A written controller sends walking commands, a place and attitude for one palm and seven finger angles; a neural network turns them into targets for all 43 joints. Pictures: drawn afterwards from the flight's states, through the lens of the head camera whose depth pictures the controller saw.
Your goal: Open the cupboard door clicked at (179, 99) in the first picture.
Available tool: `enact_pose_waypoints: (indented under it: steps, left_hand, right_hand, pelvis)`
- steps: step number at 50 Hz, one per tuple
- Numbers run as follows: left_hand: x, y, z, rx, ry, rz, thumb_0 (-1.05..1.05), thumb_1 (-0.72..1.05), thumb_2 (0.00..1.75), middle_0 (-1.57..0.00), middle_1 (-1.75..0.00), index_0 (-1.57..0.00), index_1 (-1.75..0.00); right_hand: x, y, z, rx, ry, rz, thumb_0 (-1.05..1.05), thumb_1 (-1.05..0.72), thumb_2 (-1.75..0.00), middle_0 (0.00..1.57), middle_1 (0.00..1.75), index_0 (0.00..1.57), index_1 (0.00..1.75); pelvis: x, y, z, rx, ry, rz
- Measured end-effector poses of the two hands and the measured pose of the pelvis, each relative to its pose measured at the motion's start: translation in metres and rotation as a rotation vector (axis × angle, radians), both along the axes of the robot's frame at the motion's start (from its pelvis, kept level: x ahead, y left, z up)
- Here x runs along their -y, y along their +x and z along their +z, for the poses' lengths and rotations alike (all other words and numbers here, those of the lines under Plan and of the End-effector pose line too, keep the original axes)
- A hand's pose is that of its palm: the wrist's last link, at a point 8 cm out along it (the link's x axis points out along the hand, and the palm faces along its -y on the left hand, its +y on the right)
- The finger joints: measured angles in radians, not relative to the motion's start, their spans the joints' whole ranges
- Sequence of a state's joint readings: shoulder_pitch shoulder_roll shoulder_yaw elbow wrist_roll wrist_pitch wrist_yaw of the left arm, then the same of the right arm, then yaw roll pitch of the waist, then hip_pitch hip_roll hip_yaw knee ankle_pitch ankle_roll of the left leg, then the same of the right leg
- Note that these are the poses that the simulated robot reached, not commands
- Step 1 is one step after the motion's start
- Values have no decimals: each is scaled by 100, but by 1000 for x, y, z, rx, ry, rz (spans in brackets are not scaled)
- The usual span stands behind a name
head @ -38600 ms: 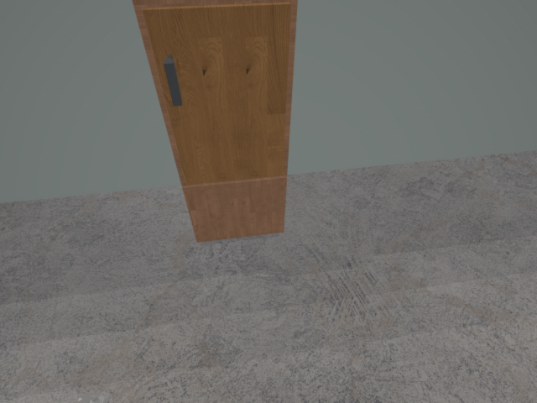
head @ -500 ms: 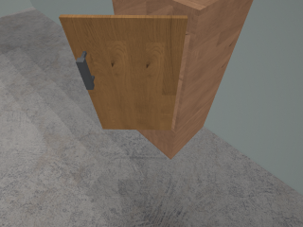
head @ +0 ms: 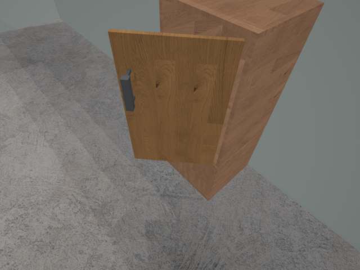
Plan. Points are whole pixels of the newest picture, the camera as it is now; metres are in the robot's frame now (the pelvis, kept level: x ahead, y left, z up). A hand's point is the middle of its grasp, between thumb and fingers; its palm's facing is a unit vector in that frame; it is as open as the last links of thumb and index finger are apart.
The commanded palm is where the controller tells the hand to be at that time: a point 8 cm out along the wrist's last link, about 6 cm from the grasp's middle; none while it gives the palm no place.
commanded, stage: come to a stop and stand still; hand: left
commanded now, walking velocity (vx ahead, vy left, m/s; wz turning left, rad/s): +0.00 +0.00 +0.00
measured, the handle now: (129, 90) +0.61 +0.22 +0.04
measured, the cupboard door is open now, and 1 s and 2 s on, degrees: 43 43 43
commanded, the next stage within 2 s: look again from close up in 0.50 s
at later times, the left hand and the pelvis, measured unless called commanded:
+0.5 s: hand out of the picture +0.02 +0.15 -0.18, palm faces +0.04 -0.99 -0.17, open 7.3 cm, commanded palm none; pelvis +0.03 -0.01 +0.00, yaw +0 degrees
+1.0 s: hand out of the picture +0.08 +0.21 -0.16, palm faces +0.05 -0.96 -0.27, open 7.4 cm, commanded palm none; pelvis +0.01 +0.00 -0.01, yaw +1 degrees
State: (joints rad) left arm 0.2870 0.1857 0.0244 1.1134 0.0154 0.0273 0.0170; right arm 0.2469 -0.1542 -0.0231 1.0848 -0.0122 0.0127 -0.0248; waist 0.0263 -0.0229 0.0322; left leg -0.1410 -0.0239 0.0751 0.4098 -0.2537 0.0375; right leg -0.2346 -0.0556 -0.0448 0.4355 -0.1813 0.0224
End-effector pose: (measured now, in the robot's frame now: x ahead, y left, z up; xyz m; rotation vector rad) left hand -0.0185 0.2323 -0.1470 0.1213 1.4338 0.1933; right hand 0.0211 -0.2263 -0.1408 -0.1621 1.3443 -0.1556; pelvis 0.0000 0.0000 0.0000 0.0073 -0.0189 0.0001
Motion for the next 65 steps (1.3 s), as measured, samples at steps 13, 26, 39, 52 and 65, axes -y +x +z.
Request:
enact_pose_waypoints:
  steps: [13, 26, 39, 52, 65]
  left_hand:
    - [33, 5, -2, -40, -57, -10, 0, 91, 90, -20, -30, -20, -30]
    - [31, 41, -2, 0, -30, -24, 2, 93, 90, -20, -30, -20, -30]
    - [2, 75, 2, 136, 51, -53, 1, 91, 89, -20, -30, -20, -30]
    - [-26, 88, 17, 290, 86, -85, 0, 91, 90, -20, -30, -20, -30]
    - [-32, 26, 11, 172, 70, -68, 0, 91, 90, -20, -30, -20, -30]
  right_hand:
    - [-4, -13, -2, -67, 20, -27, 1, -91, -90, 20, 30, 20, 30]
    - [-10, -24, -4, -138, 44, -53, 1, -91, -90, 20, 30, 20, 30]
    - [27, 27, -7, 36, -40, -34, 1, -91, -90, 20, 30, 20, 30]
    - [46, 81, 24, 269, -106, 61, 1, -91, -90, 20, 30, 20, 30]
    - [29, 15, 13, 129, -67, 61, 1, -91, -90, 20, 30, 20, 30]
  pelvis:
    - [7, 17, 2, -5, -5, -6]
    - [14, 33, 1, -12, -9, 0]
    - [12, 38, -9, -11, -13, 19]
    - [3, 8, -5, 45, -14, 13]
    - [-5, -17, -1, 47, -8, 20]
